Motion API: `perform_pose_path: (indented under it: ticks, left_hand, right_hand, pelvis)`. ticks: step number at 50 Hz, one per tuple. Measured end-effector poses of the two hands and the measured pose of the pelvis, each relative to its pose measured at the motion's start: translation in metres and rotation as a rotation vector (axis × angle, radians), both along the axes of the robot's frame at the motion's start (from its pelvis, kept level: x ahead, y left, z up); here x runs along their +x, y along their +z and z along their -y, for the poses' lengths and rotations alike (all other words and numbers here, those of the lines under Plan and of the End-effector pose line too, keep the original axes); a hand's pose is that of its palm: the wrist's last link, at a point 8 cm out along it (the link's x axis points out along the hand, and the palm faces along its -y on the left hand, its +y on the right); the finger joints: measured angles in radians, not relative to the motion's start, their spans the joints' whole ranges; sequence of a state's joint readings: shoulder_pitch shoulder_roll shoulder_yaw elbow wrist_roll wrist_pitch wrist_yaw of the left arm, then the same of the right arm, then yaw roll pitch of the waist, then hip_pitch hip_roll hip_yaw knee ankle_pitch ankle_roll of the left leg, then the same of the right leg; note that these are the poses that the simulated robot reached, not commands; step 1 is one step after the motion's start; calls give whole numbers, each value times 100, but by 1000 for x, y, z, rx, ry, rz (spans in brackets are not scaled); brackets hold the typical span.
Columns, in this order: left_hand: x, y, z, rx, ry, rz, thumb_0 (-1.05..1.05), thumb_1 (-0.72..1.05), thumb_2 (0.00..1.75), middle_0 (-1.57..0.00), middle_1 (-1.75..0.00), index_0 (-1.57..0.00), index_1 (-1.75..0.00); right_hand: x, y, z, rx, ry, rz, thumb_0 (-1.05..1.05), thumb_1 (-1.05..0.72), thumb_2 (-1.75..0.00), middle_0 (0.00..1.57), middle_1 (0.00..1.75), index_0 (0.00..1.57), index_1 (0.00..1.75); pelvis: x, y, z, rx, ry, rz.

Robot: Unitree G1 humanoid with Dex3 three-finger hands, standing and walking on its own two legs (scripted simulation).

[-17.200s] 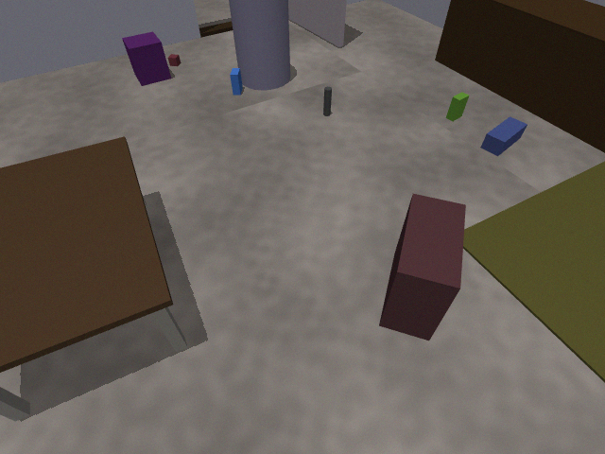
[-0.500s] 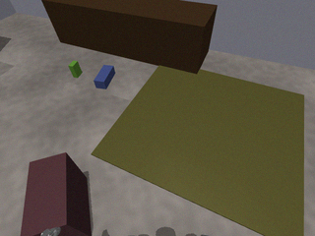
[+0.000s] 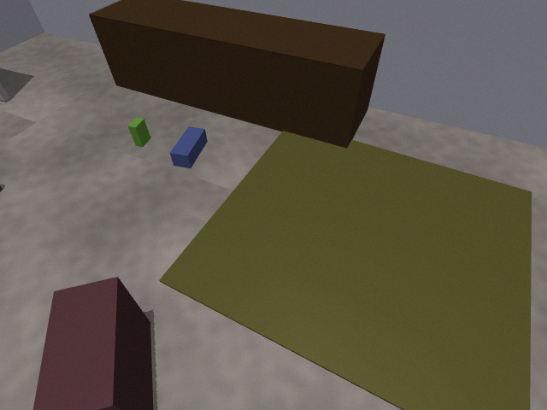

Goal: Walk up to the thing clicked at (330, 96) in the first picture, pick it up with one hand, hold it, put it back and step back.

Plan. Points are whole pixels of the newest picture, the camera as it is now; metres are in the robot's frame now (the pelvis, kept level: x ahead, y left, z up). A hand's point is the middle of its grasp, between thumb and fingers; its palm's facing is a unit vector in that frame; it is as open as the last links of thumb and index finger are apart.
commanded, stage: walk up
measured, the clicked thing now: out of the picture +1.23 +1.51 -0.68
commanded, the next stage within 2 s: stand in 0.42 s
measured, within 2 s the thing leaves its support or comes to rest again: neither
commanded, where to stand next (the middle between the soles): +0.06 -0.01 m, yaw -3 degrees
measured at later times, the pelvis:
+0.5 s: pelvis +0.01 -0.01 +0.01, yaw +0 degrees
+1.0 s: pelvis -0.01 -0.02 +0.01, yaw +0 degrees
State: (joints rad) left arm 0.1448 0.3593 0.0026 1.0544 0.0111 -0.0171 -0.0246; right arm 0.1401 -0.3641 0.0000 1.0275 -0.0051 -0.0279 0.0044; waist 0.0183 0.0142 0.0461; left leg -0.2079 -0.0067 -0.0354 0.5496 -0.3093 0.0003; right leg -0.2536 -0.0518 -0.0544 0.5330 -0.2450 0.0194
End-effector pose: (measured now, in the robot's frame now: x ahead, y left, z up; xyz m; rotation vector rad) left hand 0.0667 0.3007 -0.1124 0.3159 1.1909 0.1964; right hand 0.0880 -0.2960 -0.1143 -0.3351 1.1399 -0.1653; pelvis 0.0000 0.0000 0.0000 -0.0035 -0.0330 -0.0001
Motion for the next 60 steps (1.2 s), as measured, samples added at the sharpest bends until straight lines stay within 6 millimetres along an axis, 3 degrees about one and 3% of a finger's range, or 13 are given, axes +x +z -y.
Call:
perform_pose_path:
  ticks: [8, 20, 38, 50, 60]
  left_hand:
    - [21, 7, 3, 0, 4, 34, 1, 91, 90, -20, -29, -20, -30]
    - [27, 6, 7, -12, 10, 2, 1, 91, 90, -20, -29, -20, -30]
    - [13, 12, 16, 2, 10, -16, 1, 91, 90, -20, -29, -20, -30]
    - [-9, 12, 21, 10, 24, -45, 1, 91, 90, -20, -29, -20, -30]
    - [-13, 10, 27, 5, 17, -52, 1, 91, 90, -20, -29, -20, -30]
  right_hand:
    - [10, 5, 1, 2, 0, -5, 1, -90, -90, 20, 30, 21, 30]
    - [-3, 11, 15, -30, -39, -68, 1, -90, -90, 20, 30, 21, 30]
    - [-4, 6, 9, 16, -39, -53, 1, -90, -90, 20, 30, 21, 30]
    - [-27, 2, 20, 19, -45, -95, 1, -90, -90, 20, 30, 21, 30]
    - [-41, 2, 29, 8, -63, -119, 1, -90, -90, 20, 30, 21, 30]
  pelvis:
    - [4, 6, 3, 4, 5, 2]
    - [10, 11, 4, 5, 7, 1]
    - [-2, 15, 12, 8, 0, 17]
    - [-9, 14, 21, 7, 1, 16]
    - [-10, 14, 25, 7, -2, 14]
